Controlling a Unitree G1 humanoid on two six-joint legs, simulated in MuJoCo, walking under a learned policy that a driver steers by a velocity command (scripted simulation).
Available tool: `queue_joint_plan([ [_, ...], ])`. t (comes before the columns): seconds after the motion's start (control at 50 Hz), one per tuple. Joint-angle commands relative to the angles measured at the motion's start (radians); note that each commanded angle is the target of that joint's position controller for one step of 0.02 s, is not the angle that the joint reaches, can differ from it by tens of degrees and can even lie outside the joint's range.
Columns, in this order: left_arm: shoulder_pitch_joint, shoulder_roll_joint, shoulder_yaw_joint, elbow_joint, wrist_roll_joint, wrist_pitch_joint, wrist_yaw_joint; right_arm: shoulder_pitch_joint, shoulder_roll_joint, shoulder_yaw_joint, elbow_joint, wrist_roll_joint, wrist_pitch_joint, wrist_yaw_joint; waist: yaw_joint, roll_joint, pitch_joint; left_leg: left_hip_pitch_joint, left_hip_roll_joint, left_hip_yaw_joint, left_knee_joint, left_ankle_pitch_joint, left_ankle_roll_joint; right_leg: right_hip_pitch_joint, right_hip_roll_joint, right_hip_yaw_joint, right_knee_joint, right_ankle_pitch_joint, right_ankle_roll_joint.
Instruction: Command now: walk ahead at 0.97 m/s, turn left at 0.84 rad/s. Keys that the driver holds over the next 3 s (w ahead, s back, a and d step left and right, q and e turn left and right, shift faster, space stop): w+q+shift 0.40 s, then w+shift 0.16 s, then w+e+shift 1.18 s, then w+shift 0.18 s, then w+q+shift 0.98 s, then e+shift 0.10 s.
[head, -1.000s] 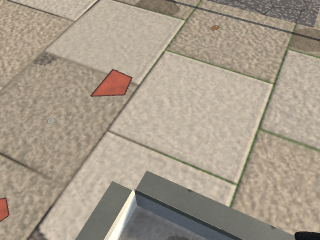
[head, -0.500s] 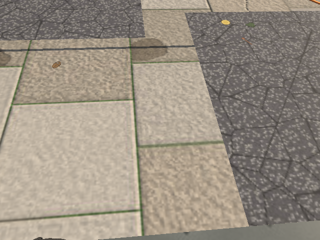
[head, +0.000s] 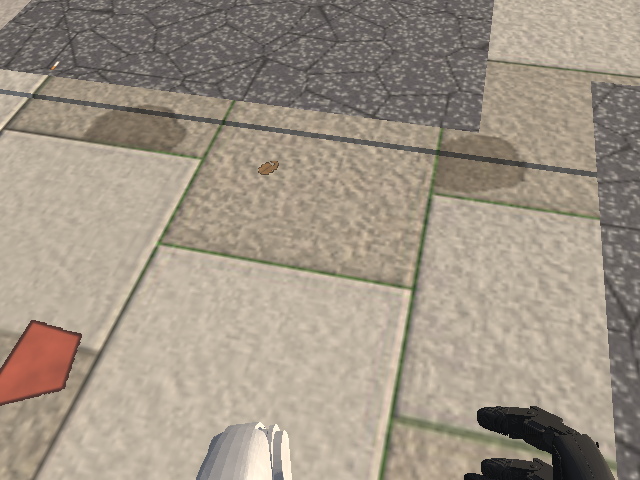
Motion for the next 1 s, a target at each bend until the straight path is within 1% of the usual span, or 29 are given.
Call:
queue_joint_plan([
  [0.02,-0.096,0.214,0.014,-0.154,-0.058,-0.019,0.063,0.046,-0.097,0.003,-0.047,0.004,-0.002,0.036,-0.136,-0.026,-0.016,0.698,-0.079,0.232,-0.374,0.025,0.020,-0.429,-0.196,-0.045,-0.039,1.696,0.008],
  [0.04,-0.122,0.335,0.046,-0.180,-0.065,-0.016,0.086,0.134,-0.110,-0.006,-0.030,0.002,0.008,0.040,-0.196,-0.131,-0.143,0.833,-0.092,0.186,-0.456,0.001,0.027,-0.328,-0.249,-0.017,0.129,1.965,-0.012],
  [0.08,-0.237,0.446,0.110,-0.275,-0.042,0.025,0.071,0.461,-0.252,-0.073,0.066,0.004,-0.007,0.042,-0.289,-0.253,-0.326,1.060,-0.174,-0.014,-0.665,-0.293,0.073,-0.195,-0.286,0.073,0.722,2.115,-0.040],
  [0.1,-0.238,0.339,0.106,-0.294,-0.027,0.027,0.029,0.372,-0.307,-0.108,0.049,0.014,-0.045,0.042,-0.222,-0.113,-0.264,1.153,-0.135,-0.290,-0.985,-0.287,0.151,-0.380,-0.158,0.113,1.149,1.153,-0.045],
  [0.12,-0.316,0.149,0.058,-0.431,0.014,-0.008,-0.030,0.244,-0.385,-0.135,0.063,0.023,-0.039,0.027,-0.087,0.281,-0.206,1.261,0.026,-0.916,-1.340,-0.219,0.272,-0.913,0.107,0.220,1.606,0.227,0.017],
  [0.14,-0.355,0.130,0.045,-0.550,0.062,-0.045,-0.042,0.252,-0.389,-0.145,0.036,0.012,-0.036,0.011,-0.055,0.123,-0.272,1.343,0.121,-1.220,-1.523,-0.333,0.288,-1.079,0.080,0.426,1.754,0.260,-0.027],
  [0.16,-0.391,0.114,0.037,-0.560,0.051,-0.059,-0.042,0.292,-0.334,-0.133,0.078,-0.002,-0.047,0.000,-0.038,-0.013,-0.180,1.283,0.151,-1.255,-1.586,-0.377,0.259,-1.155,0.052,0.439,1.834,0.252,-0.039],
  [0.18,-0.412,0.058,0.011,-0.574,0.051,-0.058,-0.029,0.330,-0.261,-0.117,0.142,-0.019,-0.067,-0.008,0.019,-0.115,-0.007,1.123,0.121,-1.125,-1.559,-0.187,0.199,-1.202,0.016,0.436,1.829,0.235,-0.040],
  [0.22,-0.391,0.008,-0.025,-0.591,0.066,-0.004,0.000,0.302,-0.240,-0.110,0.165,-0.041,-0.110,-0.016,0.109,-0.164,0.082,0.903,0.029,-0.774,-1.454,-0.004,0.166,-1.205,-0.029,0.414,1.788,0.059,-0.020],
  [0.26,-0.411,0.068,-0.014,-0.597,0.050,0.042,0.016,0.254,-0.232,-0.091,0.167,-0.023,-0.139,0.006,0.159,-0.173,0.133,0.718,-0.059,-0.546,-1.528,0.050,0.098,-1.083,-0.062,0.374,1.469,0.028,-0.015],
  [0.3,-0.587,0.133,-0.008,-0.674,0.042,0.051,0.010,0.299,-0.260,-0.098,0.176,-0.010,-0.159,0.002,0.093,-0.159,0.188,0.656,-0.109,-0.478,-1.622,0.258,0.100,-0.944,-0.093,0.288,1.065,0.103,0.006],
  [0.36,-0.577,0.082,-0.026,-0.661,0.022,0.045,-0.023,0.356,-0.313,-0.121,0.187,0.004,-0.144,-0.010,0.035,-0.029,0.010,0.791,-0.123,-0.427,-1.646,0.555,0.071,-0.562,-0.035,0.248,0.605,0.455,0.007],
  [0.4,-0.567,0.121,-0.011,-0.631,0.003,0.041,-0.017,0.375,-0.364,-0.147,0.186,0.008,-0.139,-0.004,0.028,0.039,-0.067,1.009,-0.092,-0.448,-1.570,0.825,0.039,-0.479,0.028,0.254,0.439,0.479,0.002],
  [0.46,-0.300,0.257,0.055,-0.533,-0.024,0.026,0.026,0.320,-0.394,-0.161,0.169,-0.020,-0.151,0.005,0.182,0.086,-0.229,1.270,-0.032,-0.478,-1.156,1.116,-0.040,-0.254,0.032,0.281,0.270,0.448,-0.004],
  [0.48,-0.099,0.288,0.083,-0.455,-0.023,0.018,0.041,0.255,-0.354,-0.153,0.143,-0.029,-0.158,0.010,0.274,0.032,-0.293,1.175,-0.055,-0.429,-0.898,0.971,-0.067,-0.038,-0.016,0.291,0.243,0.452,-0.021],
  [0.5,0.004,0.282,0.085,-0.401,0.011,0.010,0.046,0.240,-0.195,-0.112,0.122,-0.052,-0.164,0.011,0.264,-0.122,-0.274,0.863,-0.119,-0.390,-0.640,0.075,-0.062,0.201,-0.150,0.411,0.364,0.334,-0.025],
  [0.52,-0.087,0.353,0.097,-0.432,0.072,0.009,0.033,0.471,-0.092,-0.069,0.080,0.003,-0.160,-0.001,0.076,-0.391,-0.354,0.615,-0.161,-0.318,-0.350,-0.141,-0.105,0.341,-0.411,0.941,0.310,0.537,-0.154],
  [0.54,-0.204,0.282,0.105,-0.456,0.059,0.011,0.016,0.457,-0.180,-0.070,0.107,-0.005,-0.145,-0.010,0.089,-0.222,-0.353,0.517,-0.092,-0.273,-0.305,-0.003,-0.090,0.234,-0.407,1.099,0.141,0.102,-0.260],
  [0.56,-0.269,0.196,0.090,-0.455,0.041,0.006,0.007,0.331,-0.227,-0.078,0.102,-0.029,-0.130,0.000,0.093,-0.052,-0.201,0.521,-0.037,-0.263,-0.340,0.092,-0.090,0.051,-0.355,0.988,0.069,-0.069,-0.259],
  [0.6,-0.197,0.157,0.073,-0.358,0.031,-0.010,0.000,0.142,-0.233,-0.078,0.032,-0.053,-0.125,0.029,0.102,0.034,-0.019,0.528,-0.016,-0.282,-0.442,0.081,-0.092,-0.167,-0.255,0.788,0.029,0.088,-0.210],
  [0.7,-0.117,0.197,0.080,-0.271,-0.007,-0.026,0.002,0.033,-0.197,-0.029,-0.079,-0.073,-0.116,0.061,0.026,-0.075,0.090,0.476,0.070,-0.175,-0.772,0.104,-0.143,-0.302,-0.171,0.638,-0.087,0.331,-0.218],
  [0.76,-0.123,0.247,0.095,-0.261,-0.025,-0.021,-0.006,-0.068,-0.153,0.002,-0.101,-0.042,-0.132,0.083,0.052,-0.089,0.105,0.865,0.014,-0.076,-1.123,0.324,-0.154,-0.518,-0.108,0.502,-0.192,0.525,-0.186],
  [0.84,-0.061,0.310,0.103,-0.217,-0.031,-0.019,-0.018,0.114,-0.244,-0.043,-0.030,-0.047,-0.136,0.032,-0.031,-0.096,-0.064,1.194,-0.079,-0.062,-1.246,0.283,-0.115,-0.334,-0.114,0.455,0.164,1.084,-0.147],
  [0.86,-0.074,0.324,0.107,-0.219,-0.035,-0.016,-0.016,0.266,-0.270,-0.062,0.013,-0.058,-0.138,0.014,-0.114,-0.104,-0.143,1.394,-0.044,-0.091,-1.261,0.274,-0.110,-0.413,-0.087,0.448,0.401,1.021,-0.127],
  [0.88,-0.101,0.287,0.099,-0.239,-0.033,-0.018,-0.016,0.422,-0.338,-0.092,0.039,-0.078,-0.140,-0.010,-0.184,-0.071,-0.233,1.603,0.117,-0.234,-1.259,0.081,-0.096,-0.591,-0.030,0.428,0.688,0.757,-0.116],
  [0.9,-0.047,0.123,0.070,-0.271,-0.037,-0.014,-0.007,0.505,-0.393,-0.107,0.048,-0.109,-0.142,-0.021,-0.121,0.126,-0.355,1.756,0.434,-0.638,-1.315,-0.155,-0.059,-0.783,0.023,0.398,1.048,-0.043,-0.112],
  [0.92,-0.048,0.183,0.078,-0.312,-0.061,0.000,-0.002,0.466,-0.386,-0.112,0.039,-0.079,-0.129,-0.018,-0.101,0.199,-0.407,1.707,0.496,-0.971,-1.515,-0.254,0.011,-0.899,0.044,0.393,1.202,0.020,-0.116],
  [0.96,-0.210,0.189,0.080,-0.317,-0.022,0.026,-0.008,0.333,-0.232,-0.087,0.061,-0.049,-0.138,-0.010,-0.056,0.056,-0.088,1.440,0.379,-0.652,-1.552,-0.145,-0.005,-0.974,-0.052,0.374,1.143,0.168,-0.111],
  [1.0,-0.220,0.154,0.079,-0.315,-0.005,0.054,-0.028,0.332,-0.200,-0.082,0.101,-0.045,-0.153,-0.009,0.009,0.052,0.005,1.270,0.324,-0.453,-1.603,0.053,-0.025,-0.922,-0.090,0.379,1.106,0.160,-0.091],
])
